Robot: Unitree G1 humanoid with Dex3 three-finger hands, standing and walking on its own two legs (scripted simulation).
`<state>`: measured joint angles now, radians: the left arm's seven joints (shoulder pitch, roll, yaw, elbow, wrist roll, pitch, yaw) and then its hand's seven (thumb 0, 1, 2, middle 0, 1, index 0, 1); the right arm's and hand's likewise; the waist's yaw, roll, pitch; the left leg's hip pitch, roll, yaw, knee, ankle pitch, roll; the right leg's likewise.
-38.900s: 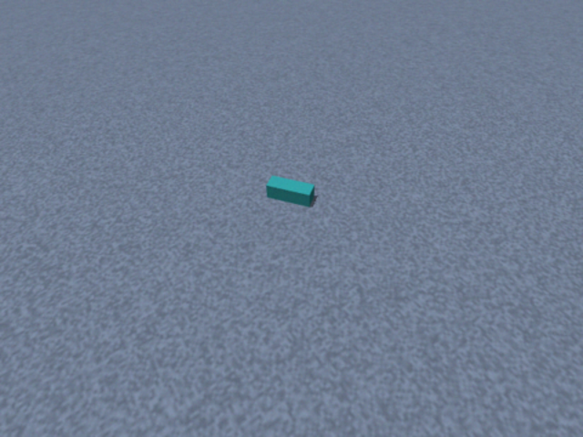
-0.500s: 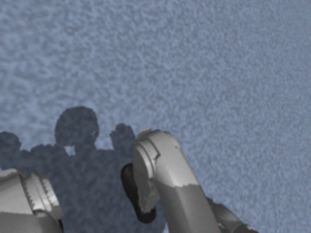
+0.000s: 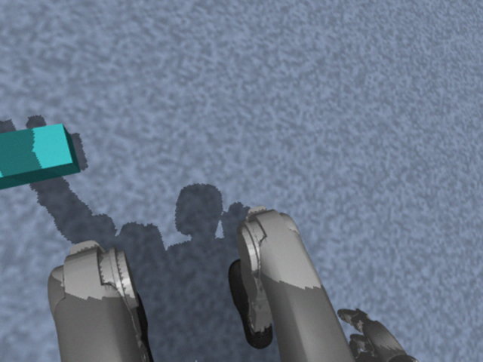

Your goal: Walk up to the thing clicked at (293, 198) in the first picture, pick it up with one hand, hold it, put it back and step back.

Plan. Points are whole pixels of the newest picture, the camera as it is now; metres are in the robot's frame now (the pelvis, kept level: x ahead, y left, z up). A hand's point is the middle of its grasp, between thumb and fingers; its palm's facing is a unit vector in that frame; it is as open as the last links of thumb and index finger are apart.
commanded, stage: withdraw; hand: left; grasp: from above
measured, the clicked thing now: (7, 161) +0.49 +0.35 -0.32
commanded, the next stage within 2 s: home in 0.28 s
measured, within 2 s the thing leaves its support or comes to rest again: neither
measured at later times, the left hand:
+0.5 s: hand out of the picture +0.50 +0.39 -0.14, palm faces -0.41 -0.08 -0.91, open 13.7 cm
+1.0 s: hand out of the picture +0.32 +0.35 +0.03, palm faces -0.17 -0.71 -0.68, open 7.7 cm
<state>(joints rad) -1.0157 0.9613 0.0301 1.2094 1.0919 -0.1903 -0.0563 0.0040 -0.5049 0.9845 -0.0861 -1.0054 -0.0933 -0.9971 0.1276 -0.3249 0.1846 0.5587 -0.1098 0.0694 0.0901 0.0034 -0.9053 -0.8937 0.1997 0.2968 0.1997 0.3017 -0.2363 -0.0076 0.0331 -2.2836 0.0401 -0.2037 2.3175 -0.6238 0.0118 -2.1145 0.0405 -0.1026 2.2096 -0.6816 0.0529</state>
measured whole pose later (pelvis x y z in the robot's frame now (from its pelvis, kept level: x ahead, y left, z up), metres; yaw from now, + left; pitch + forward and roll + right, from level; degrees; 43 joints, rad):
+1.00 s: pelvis +0.01 +0.00 +0.13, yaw +7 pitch +32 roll -8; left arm -0.32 0.62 0.12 0.51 0.41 0.13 -0.08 0.01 0.83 0.88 -0.21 -0.31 -0.21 -0.31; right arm 0.07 -0.27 0.02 0.57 0.00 0.04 0.02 0.01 -0.91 -0.89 0.20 0.30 0.20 0.30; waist -0.08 0.02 -0.17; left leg -1.86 0.04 -0.12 1.89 -0.60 0.00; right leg -1.73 0.00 -0.06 1.82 -0.66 0.05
